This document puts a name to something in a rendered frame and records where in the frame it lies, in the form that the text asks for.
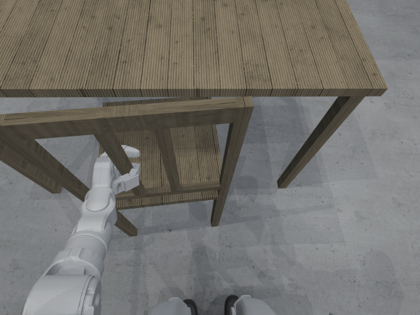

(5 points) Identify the left robot hand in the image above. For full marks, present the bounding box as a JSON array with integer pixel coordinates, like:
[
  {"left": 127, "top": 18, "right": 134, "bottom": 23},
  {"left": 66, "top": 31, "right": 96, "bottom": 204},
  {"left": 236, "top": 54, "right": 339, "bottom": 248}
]
[{"left": 91, "top": 145, "right": 140, "bottom": 195}]

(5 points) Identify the left robot forearm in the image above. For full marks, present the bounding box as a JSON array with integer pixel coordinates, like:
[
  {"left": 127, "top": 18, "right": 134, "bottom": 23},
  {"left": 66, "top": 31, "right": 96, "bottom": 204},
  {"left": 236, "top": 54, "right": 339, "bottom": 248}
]
[{"left": 21, "top": 186, "right": 117, "bottom": 315}]

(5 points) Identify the robot left upper arm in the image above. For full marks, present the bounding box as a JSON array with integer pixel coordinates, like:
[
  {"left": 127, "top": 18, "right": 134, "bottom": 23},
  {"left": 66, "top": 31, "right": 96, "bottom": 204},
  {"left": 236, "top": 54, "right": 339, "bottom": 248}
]
[{"left": 25, "top": 275, "right": 102, "bottom": 315}]

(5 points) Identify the chair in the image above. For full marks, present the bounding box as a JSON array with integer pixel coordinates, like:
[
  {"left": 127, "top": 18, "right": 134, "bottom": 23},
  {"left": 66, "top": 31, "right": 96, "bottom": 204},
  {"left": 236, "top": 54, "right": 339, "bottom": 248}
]
[{"left": 0, "top": 96, "right": 254, "bottom": 237}]

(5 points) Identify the table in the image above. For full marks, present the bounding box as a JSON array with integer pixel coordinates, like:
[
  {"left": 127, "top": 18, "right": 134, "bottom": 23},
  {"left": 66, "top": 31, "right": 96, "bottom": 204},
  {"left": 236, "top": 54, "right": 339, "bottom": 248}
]
[{"left": 0, "top": 0, "right": 388, "bottom": 194}]

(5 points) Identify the robot left foot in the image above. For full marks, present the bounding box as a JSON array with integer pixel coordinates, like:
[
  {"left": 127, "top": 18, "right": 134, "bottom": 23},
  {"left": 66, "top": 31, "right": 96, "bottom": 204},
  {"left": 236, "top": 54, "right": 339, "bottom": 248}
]
[{"left": 183, "top": 299, "right": 198, "bottom": 315}]

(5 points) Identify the robot left shin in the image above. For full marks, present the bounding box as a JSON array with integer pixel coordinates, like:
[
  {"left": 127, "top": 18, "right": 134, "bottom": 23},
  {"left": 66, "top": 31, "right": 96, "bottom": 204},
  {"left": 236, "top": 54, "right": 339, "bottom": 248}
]
[{"left": 168, "top": 297, "right": 185, "bottom": 305}]

